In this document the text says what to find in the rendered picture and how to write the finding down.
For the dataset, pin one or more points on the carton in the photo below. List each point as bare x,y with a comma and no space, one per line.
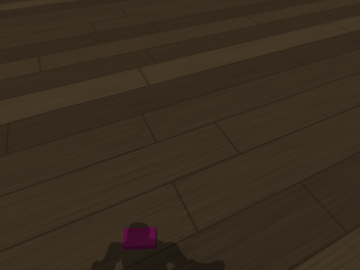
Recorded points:
139,238

